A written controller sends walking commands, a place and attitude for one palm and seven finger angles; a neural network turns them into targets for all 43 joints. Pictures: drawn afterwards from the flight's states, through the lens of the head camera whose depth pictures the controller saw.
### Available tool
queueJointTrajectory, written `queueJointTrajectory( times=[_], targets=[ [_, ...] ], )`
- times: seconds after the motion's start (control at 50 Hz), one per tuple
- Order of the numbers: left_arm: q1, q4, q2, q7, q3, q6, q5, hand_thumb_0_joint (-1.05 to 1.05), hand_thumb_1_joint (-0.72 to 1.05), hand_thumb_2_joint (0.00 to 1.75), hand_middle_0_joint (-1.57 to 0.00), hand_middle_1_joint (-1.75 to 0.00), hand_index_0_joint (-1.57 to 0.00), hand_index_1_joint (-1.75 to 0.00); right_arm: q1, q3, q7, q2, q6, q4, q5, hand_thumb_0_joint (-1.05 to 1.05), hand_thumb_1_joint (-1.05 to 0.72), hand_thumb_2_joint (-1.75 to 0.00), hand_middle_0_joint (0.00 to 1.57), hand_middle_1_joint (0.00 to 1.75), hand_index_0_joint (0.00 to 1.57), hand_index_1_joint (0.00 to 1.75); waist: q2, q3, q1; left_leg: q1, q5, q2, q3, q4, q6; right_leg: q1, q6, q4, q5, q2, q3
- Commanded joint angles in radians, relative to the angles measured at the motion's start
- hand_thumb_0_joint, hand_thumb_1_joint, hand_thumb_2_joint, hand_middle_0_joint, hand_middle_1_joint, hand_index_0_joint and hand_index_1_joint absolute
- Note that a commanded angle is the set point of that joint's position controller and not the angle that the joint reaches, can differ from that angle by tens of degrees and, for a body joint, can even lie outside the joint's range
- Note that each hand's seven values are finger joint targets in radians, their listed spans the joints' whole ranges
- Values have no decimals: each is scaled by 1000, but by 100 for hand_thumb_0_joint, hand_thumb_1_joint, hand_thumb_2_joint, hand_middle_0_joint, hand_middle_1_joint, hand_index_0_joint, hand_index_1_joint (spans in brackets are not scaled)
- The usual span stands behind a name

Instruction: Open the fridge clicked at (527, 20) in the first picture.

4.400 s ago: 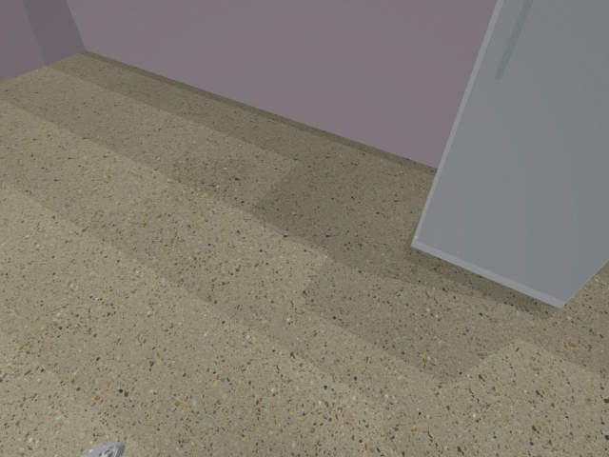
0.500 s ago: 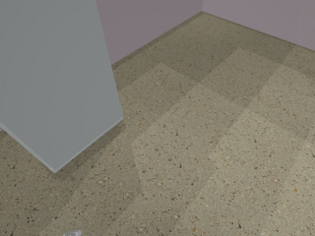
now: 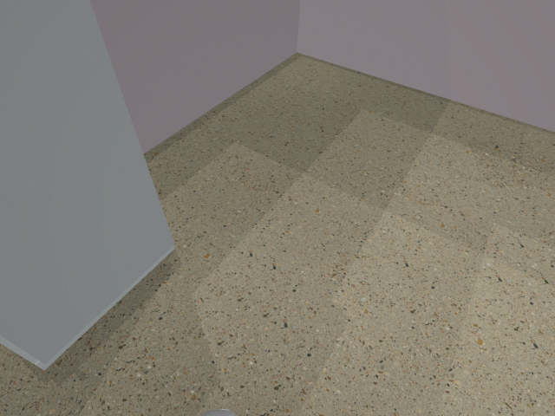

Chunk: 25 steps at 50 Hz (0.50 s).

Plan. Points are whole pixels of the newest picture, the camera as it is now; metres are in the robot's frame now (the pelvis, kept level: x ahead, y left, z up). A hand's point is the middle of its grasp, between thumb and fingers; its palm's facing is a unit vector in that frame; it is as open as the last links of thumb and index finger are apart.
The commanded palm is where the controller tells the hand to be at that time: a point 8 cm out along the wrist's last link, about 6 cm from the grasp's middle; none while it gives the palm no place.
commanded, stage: walk to a spot facing it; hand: left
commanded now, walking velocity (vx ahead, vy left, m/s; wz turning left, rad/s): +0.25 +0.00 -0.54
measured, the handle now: out of the picture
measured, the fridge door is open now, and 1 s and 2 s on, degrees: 0 0 0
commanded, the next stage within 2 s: turn to face it in 0.42 s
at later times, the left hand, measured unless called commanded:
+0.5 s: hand (191, 338) +0.28 +0.20 -0.17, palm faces -0.29 -0.93 -0.21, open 7.4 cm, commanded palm none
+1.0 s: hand (222, 315) +0.34 +0.15 -0.20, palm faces -0.15 -0.98 -0.14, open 7.3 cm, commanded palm none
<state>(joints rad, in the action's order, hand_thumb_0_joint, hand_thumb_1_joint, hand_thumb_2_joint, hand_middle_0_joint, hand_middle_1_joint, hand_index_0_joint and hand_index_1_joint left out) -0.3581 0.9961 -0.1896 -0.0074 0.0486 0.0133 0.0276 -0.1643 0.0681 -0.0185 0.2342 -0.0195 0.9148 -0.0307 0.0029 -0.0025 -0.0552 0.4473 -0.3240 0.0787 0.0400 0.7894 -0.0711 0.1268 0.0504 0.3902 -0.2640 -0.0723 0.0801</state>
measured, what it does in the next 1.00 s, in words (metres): walks ahead: left foot, then right foot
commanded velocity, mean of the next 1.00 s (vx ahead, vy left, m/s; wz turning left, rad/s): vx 0.02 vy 0.00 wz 0.01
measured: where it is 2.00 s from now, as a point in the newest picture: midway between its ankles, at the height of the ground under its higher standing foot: outside the picture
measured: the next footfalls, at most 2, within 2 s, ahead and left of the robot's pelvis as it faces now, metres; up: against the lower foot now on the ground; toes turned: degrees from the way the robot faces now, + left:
left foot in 0.08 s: +0.11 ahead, +0.13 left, +0.00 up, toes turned +1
right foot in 0.60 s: +0.19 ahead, -0.12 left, +0.00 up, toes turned -28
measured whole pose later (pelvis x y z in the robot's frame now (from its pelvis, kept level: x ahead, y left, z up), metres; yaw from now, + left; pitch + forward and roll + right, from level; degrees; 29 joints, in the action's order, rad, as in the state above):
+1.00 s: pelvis +0.20 +0.01 -0.03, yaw -9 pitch +0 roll -2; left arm -0.12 0.95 -0.16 0.03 0.04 -0.02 0.02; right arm -0.25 0.06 -0.01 0.17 -0.04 0.98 -0.02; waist 0.03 -0.06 0.03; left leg 0.37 -0.33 0.08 0.13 0.71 -0.01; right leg 0.26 -0.02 0.68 -0.38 0.13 -0.30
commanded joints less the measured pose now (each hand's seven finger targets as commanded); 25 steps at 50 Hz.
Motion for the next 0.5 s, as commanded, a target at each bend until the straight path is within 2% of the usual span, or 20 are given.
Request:
queueJointTrajectory(
  times=[0.0, 0.02, 0.04, 0.06, 0.08, 0.1, 0.12, 0.14, 0.16, 0.18, 0.22, 0.24, 0.3, 0.36, 0.44, 0.48],
  targets=[
    [41, -69, -202, 14, 55, 24, -5, 0, 90, 90, -20, -30, -20, -30, 37, 8, 14, 63, 56, -102, 15, 0, -90, -90, 20, 30, 20, 30, 117, -44, 42, -118, 5, -30, 4, -214, 15, 78, 119, -69, 83, 260, 306],
    [64, -73, -196, 12, 56, 21, -11, 0, 90, 90, -20, -30, -20, -30, -33, 7, 22, 73, 63, -75, 16, 0, -90, -90, 20, 30, 20, 30, 91, -23, 72, -264, 80, -44, 22, -316, 18, 153, 88, -6, 84, 213, 264],
    [72, -78, -161, 7, 52, 19, -16, 0, 90, 90, -20, -30, -20, -30, -132, 15, 37, 117, 73, -39, 15, 0, -90, -90, 20, 30, 20, 30, -4, 25, 112, -481, 92, 9, -19, -400, 32, 272, 48, 139, 89, 135, 204],
    [50, -90, -101, -7, 41, 16, -30, 0, 90, 90, -20, -30, -20, -30, -234, 37, 44, 225, 79, -13, 2, 0, -90, -90, 20, 30, 20, 30, -269, 97, 147, -654, -66, 273, -329, -486, 101, 476, -8, 414, -150, 2, 65],
    [60, -107, -97, -9, 38, 19, -19, 0, 90, 90, -20, -30, -20, -30, -283, 42, 42, 267, 65, -18, 7, 0, -90, -90, 20, 30, 20, 30, -325, 76, 152, -593, -171, 437, -482, -572, 166, 556, -38, 634, -317, 23, -33],
    [94, -113, -119, -14, 50, 13, -7, 0, 90, 90, -20, -30, -20, -30, -237, 33, 39, 239, 58, -36, 2, 0, -90, -90, 20, 30, 20, 30, -221, -17, 140, -440, -262, 445, -477, -618, 202, 553, -43, 732, -301, 75, -28],
    [78, -85, -126, -16, 58, 1, 2, 0, 90, 90, -20, -30, -20, -30, -156, 13, 42, 158, 60, -42, 3, 0, -90, -90, 20, 30, 20, 30, -201, -72, 95, -319, -264, 374, -379, -644, 160, 529, -51, 773, -214, 102, -24],
    [73, -68, -123, -27, 63, -7, 5, 0, 90, 90, -20, -30, -20, -30, -102, -1, 45, 126, 63, -54, 5, 0, -90, -90, 20, 30, 20, 30, -182, -120, 73, -247, -209, 325, -282, -645, 138, 507, -55, 795, -156, 124, -44],
    [62, -63, -109, -35, 63, -16, 6, 0, 90, 90, -20, -30, -20, -30, -74, -9, 47, 105, 66, -59, 6, 0, -90, -90, 20, 30, 20, 30, -151, -129, 51, -231, -85, 288, -185, -631, 129, 495, -64, 806, -100, 135, -60],
    [47, -56, -97, -38, 59, -20, 3, 0, 90, 90, -20, -30, -20, -30, -68, -12, 49, 91, 71, -52, 10, 0, -90, -90, 20, 30, 20, 30, -140, -101, 39, -249, 72, 264, -102, -601, 123, 480, -75, 812, -57, 141, -74],
    [26, -50, -69, -32, 58, -33, 1, 0, 90, 90, -20, -30, -20, -30, -112, -12, 54, 80, 76, -31, 13, 0, -90, -90, 20, 30, 20, 30, -142, -53, 32, -307, 382, 238, 13, -541, 118, 478, -92, 837, -18, 132, -86],
    [33, -52, -67, -30, 56, -38, 0, 0, 90, 90, -20, -30, -20, -30, -137, -12, 56, 75, 78, -19, 14, 0, -90, -90, 20, 30, 20, 30, -141, -34, 37, -330, 494, 236, 42, -516, 120, 486, -98, 836, -10, 136, -92],
    [91, -76, -50, -27, 55, -51, 0, 0, 90, 90, -20, -30, -20, -30, -171, -8, 59, 66, 73, 3, 13, 0, -90, -90, 20, 30, 20, 30, -144, -41, 45, -364, 630, 240, 94, -483, 139, 520, -111, 795, 13, 143, -114],
    [187, -113, -45, -29, 48, -57, 0, 0, 90, 90, -20, -30, -20, -30, -197, 1, 57, 76, 65, 21, 8, 0, -90, -90, 20, 30, 20, 30, -145, -55, 70, -410, 643, 258, 122, -460, 168, 532, -115, 658, 14, 158, -143],
    [281, -146, -45, -27, 38, -51, -2, 0, 90, 90, -20, -30, -20, -30, -211, 16, 50, 101, 50, 41, 1, 0, -90, -90, 20, 30, 20, 30, -176, -63, 98, -442, 672, 279, 176, -407, 174, 462, -97, 445, -27, 144, -192],
    [301, -158, -54, -24, 37, -44, -1, 0, 90, 90, -20, -30, -20, -30, -231, 24, 45, 108, 43, 47, 0, 0, -90, -90, 20, 30, 20, 30, -181, -59, 108, -438, 741, 289, 184, -359, 166, 395, -78, 374, -56, 116, -217]
  ],
)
